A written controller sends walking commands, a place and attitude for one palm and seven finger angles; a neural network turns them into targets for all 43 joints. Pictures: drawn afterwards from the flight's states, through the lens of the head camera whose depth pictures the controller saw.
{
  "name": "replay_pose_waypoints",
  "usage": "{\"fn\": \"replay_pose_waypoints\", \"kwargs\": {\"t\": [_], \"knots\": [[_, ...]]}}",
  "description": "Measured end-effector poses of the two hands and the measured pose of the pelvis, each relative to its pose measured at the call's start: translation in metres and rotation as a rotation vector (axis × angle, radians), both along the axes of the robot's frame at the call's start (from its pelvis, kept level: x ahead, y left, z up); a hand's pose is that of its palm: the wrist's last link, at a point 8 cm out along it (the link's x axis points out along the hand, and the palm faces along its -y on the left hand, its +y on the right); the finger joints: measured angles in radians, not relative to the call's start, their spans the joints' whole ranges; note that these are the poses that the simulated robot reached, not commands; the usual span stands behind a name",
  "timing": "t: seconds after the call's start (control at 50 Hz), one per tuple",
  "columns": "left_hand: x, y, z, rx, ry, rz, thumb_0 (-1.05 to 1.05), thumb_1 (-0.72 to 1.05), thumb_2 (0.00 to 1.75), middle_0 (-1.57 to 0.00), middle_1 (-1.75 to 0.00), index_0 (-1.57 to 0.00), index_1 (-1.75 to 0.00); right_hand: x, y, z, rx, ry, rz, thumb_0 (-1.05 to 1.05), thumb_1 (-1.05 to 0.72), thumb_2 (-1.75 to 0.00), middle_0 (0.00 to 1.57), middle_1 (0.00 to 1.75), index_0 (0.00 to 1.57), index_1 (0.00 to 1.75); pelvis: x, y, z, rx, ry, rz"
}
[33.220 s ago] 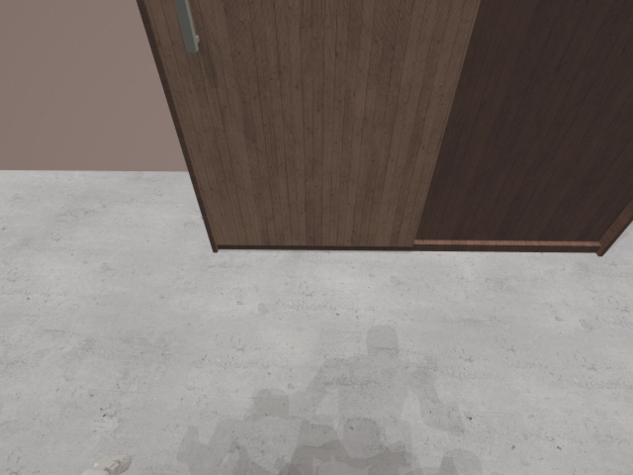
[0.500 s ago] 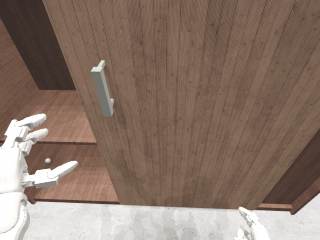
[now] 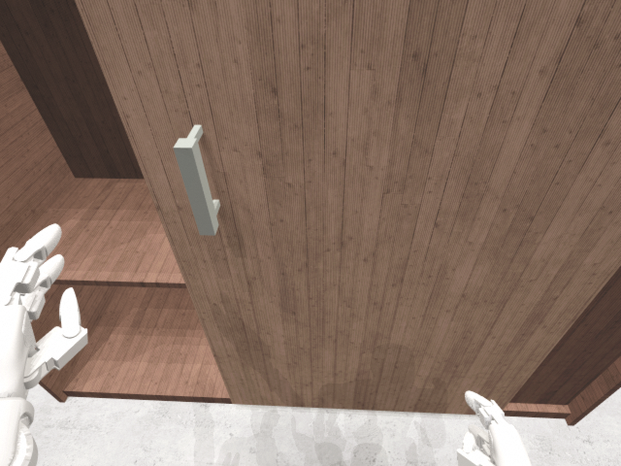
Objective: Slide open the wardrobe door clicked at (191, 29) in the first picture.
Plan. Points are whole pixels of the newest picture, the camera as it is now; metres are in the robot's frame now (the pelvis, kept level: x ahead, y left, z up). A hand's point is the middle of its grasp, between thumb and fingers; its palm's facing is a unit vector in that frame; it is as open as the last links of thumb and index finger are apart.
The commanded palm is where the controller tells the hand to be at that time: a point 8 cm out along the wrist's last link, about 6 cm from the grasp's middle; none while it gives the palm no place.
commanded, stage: draw the hand back to the body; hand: left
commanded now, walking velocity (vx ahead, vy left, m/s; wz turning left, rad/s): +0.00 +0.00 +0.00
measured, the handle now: (202, 181) +0.44 +0.23 +0.16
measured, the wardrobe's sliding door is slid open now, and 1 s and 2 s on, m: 0.57 0.57 0.57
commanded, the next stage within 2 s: step back with the hand held close in 0.18 s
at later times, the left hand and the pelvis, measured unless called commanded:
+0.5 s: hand (75, 332) +0.18 +0.26 +0.17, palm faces +0.43 -0.80 -0.42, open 7.4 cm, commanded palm +0.12 +0.29 +0.17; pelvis -0.02 +0.00 +0.00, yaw +0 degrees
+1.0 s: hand out of the picture +0.10 +0.32 +0.15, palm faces +0.47 -0.75 -0.46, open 7.4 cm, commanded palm +0.03 +0.34 +0.17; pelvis -0.09 +0.04 -0.02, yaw +4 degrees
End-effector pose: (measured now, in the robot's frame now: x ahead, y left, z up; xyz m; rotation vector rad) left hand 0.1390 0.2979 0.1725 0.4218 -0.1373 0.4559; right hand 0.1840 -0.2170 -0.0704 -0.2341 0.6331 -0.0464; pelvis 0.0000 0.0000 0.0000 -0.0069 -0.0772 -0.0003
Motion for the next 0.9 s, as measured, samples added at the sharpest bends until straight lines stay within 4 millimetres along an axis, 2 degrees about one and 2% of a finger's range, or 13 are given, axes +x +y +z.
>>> {"fn": "replay_pose_waypoints", "kwargs": {"t": [0.3, 0.44, 0.6, 0.78, 0.9], "knots": [[-0.006, -0.009, -0.001, -0.006, -0.001, -0.010, 0.02, 0.88, 0.90, -0.21, -0.31, -0.21, -0.31, -0.016, -0.007, -0.004, 0.006, 0.017, -0.017, 0.01, -0.90, -0.90, 0.20, 0.30, 0.20, 0.30, -0.008, -0.008, 0.001, -0.001, -0.017, -0.001], [-0.005, -0.002, 0.016, 0.085, -0.054, -0.014, 0.02, 0.88, 0.90, -0.21, -0.31, -0.21, -0.31, -0.024, -0.017, -0.003, -0.013, 0.049, -0.041, 0.01, -0.90, -0.90, 0.20, 0.30, 0.20, 0.30, -0.016, -0.008, 0.000, -0.015, 0.033, 0.000], [-0.010, -0.002, -0.006, 0.073, 0.052, -0.093, 0.02, 0.89, 0.90, -0.21, -0.31, -0.21, -0.31, -0.044, -0.024, 0.000, -0.041, 0.077, -0.124, 0.01, -0.90, -0.90, 0.20, 0.30, 0.20, 0.30, -0.031, 0.005, -0.002, -0.014, 0.071, -0.019], [-0.038, 0.024, 0.002, 0.129, -0.024, -0.100, 0.02, 0.88, 0.90, -0.22, -0.31, -0.22, -0.31, -0.077, -0.007, 0.006, -0.083, 0.079, -0.132, 0.01, -0.90, -0.90, 0.20, 0.30, 0.20, 0.30, -0.057, 0.021, -0.006, -0.024, 0.068, -0.014], [-0.060, 0.042, -0.001, 0.153, -0.064, -0.055, 0.02, 0.88, 0.90, -0.21, -0.31, -0.22, -0.31, -0.094, 0.011, 0.000, -0.080, 0.063, -0.101, 0.01, -0.90, -0.90, 0.20, 0.30, 0.20, 0.30, -0.075, 0.032, -0.012, -0.035, 0.065, 0.023]]}}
